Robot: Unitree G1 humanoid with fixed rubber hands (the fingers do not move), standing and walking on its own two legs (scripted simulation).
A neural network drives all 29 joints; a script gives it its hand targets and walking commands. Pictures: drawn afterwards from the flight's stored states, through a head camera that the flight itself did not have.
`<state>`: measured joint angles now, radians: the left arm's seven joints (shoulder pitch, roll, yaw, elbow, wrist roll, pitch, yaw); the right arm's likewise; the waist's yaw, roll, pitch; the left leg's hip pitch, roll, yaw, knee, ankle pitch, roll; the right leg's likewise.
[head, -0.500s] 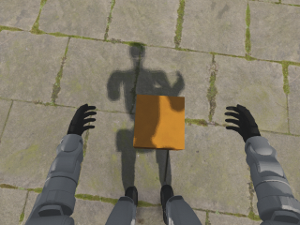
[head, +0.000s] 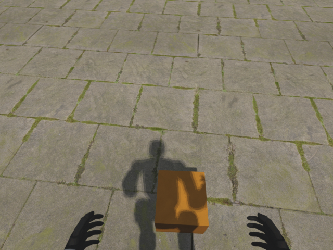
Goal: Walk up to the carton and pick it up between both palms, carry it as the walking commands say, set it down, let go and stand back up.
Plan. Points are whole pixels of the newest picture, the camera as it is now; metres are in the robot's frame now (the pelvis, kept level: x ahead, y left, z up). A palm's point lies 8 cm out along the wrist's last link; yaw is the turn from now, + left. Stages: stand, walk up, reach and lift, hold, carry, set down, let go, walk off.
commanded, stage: let go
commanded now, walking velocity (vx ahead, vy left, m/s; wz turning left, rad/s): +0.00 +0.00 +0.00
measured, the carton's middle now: (180, 201) +0.46 -0.06 -0.68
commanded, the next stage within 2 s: stand in 0.30 s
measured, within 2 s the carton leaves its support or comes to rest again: neither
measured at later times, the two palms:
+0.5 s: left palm out of the picture +0.15 +0.26 -0.08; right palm (301, 237) +0.18 -0.30 -0.07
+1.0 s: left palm out of the picture +0.15 +0.29 -0.09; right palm (300, 240) +0.18 -0.30 -0.08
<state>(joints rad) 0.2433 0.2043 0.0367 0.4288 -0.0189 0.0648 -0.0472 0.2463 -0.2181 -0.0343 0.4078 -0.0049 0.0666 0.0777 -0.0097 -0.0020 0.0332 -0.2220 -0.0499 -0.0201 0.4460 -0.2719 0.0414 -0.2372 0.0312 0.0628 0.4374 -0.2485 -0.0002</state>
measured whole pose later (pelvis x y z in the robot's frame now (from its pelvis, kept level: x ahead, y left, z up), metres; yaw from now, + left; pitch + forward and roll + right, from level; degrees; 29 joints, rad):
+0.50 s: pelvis +0.02 -0.02 +0.00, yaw +2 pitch +0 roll -1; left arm 0.20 0.32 0.05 0.62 0.04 0.04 0.00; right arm 0.20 -0.32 -0.07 0.59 -0.03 0.05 0.01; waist 0.00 0.00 0.01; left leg -0.16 -0.03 -0.07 0.50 -0.34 0.01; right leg -0.15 0.06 0.01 0.47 -0.31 -0.03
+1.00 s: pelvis +0.03 -0.01 +0.00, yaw +2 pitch +1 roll +0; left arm 0.16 0.35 0.05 0.80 0.03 0.00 0.02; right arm 0.18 -0.35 -0.04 0.76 -0.03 -0.01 -0.03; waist 0.01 0.00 -0.03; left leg -0.13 -0.05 -0.06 0.44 -0.32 0.03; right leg -0.13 0.03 0.02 0.43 -0.31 -0.02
